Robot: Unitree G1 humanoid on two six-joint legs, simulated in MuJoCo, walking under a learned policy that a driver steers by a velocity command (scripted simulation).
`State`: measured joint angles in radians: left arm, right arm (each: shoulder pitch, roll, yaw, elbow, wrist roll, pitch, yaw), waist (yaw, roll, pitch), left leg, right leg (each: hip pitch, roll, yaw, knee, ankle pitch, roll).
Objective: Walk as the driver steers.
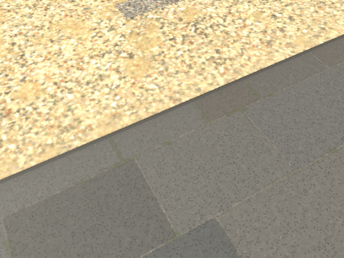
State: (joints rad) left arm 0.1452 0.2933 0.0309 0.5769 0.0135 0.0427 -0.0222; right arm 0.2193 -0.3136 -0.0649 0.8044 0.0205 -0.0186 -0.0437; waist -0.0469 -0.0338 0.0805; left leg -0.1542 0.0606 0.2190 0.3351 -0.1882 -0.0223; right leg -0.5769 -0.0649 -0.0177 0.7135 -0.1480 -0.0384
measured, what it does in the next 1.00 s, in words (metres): walks ahead, turning right: right foot, then left foot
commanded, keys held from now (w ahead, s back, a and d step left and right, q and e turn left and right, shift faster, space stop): w+e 0.14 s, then e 0.24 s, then no key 0.28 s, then w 0.34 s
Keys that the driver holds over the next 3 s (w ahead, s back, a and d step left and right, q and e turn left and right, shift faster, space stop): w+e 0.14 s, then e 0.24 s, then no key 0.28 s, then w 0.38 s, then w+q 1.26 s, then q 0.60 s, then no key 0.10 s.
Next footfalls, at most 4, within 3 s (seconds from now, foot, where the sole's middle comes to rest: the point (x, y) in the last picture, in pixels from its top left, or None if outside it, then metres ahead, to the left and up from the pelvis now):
0.06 right None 0.16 -0.11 -0.78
0.52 left None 0.29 0.08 -0.78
0.96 right None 0.19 -0.12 -0.78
1.40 left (172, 204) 0.63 0.01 -0.78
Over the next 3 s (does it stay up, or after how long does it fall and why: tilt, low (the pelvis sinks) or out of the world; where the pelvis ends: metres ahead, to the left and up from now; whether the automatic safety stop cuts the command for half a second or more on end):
stays up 1.15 0.02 -0.01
